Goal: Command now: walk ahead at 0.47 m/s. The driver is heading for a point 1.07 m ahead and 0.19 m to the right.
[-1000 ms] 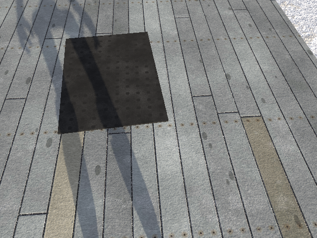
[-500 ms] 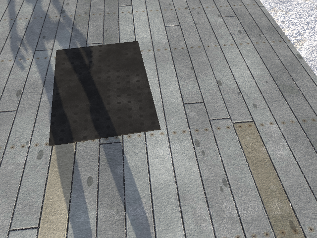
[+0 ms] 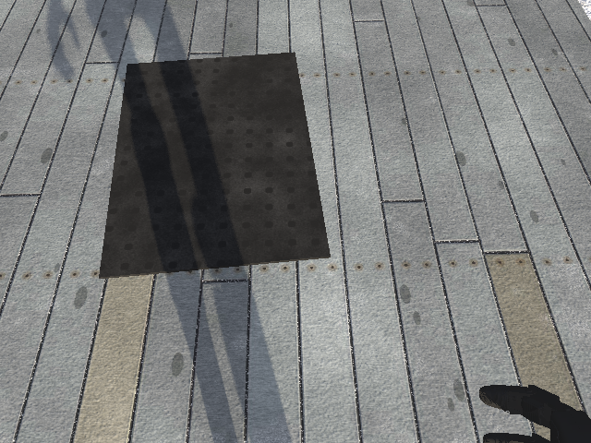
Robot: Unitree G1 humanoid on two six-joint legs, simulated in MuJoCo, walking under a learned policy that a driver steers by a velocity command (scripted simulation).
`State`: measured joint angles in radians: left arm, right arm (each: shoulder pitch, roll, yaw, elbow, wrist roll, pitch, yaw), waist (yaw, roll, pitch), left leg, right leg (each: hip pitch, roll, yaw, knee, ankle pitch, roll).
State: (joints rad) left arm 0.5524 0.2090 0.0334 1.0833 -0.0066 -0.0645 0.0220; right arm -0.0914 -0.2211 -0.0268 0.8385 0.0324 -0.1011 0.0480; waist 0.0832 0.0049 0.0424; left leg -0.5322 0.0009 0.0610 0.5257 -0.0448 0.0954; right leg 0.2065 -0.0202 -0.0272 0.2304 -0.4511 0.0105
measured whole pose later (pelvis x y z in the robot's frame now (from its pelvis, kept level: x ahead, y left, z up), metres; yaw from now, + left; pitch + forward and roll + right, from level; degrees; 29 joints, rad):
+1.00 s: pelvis +0.57 -0.03 +0.03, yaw +1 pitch +2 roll -2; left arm 0.39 0.24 0.06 0.99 -0.01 -0.09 0.00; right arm 0.03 -0.24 -0.05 0.90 0.02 -0.08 0.02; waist 0.07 0.04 0.01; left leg -0.64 0.10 -0.02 0.57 0.08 0.02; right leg 0.04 0.06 -0.06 0.18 -0.25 -0.04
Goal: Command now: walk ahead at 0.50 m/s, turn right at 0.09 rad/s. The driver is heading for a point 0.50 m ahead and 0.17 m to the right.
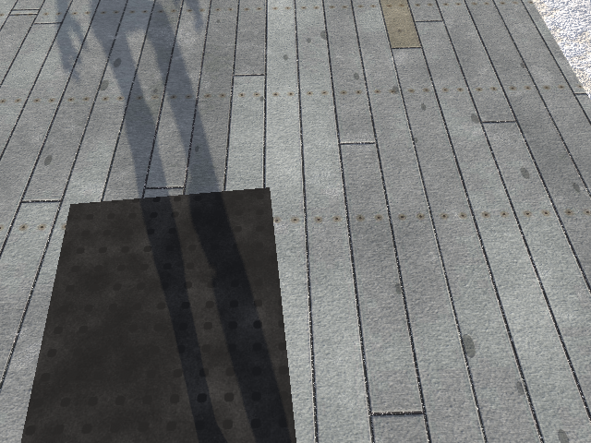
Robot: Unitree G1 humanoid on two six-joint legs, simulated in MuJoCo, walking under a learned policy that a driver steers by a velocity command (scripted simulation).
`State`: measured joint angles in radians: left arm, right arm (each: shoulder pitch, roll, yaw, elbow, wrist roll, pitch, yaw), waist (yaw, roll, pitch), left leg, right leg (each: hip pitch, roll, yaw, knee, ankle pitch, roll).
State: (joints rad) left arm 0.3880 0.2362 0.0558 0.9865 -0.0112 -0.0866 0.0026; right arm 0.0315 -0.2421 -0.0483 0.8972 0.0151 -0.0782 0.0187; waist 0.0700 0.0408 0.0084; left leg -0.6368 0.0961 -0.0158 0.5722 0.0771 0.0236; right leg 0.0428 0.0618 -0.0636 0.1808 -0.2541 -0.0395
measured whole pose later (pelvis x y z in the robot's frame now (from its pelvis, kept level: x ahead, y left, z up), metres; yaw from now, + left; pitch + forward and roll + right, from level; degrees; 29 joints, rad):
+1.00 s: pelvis +0.45 -0.07 +0.00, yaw -23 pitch +2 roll +0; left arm 0.15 0.23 0.05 0.83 0.02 -0.03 0.00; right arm 0.11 -0.28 -0.07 0.91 0.00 0.00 -0.04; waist 0.00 0.05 0.04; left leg -0.52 0.11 -0.06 0.79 -0.25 -0.06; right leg -0.27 0.09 -0.03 0.37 -0.13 -0.09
